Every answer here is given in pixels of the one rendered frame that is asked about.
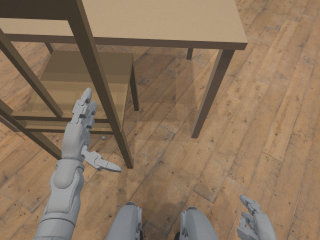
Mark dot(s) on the table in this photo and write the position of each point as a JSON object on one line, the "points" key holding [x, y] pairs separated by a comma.
{"points": [[191, 24]]}

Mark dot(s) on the robot right hand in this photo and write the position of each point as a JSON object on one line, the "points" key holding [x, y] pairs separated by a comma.
{"points": [[260, 226]]}

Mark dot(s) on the left robot forearm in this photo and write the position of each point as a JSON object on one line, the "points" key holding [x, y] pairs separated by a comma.
{"points": [[61, 212]]}

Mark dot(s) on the robot right thigh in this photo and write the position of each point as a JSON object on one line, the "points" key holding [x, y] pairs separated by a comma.
{"points": [[196, 226]]}

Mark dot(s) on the robot left shin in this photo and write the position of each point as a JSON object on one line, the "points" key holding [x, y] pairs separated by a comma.
{"points": [[137, 236]]}

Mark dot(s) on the robot left hand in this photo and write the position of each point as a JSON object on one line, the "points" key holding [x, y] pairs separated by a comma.
{"points": [[77, 134]]}

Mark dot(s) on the chair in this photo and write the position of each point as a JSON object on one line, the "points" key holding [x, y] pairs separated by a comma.
{"points": [[67, 75]]}

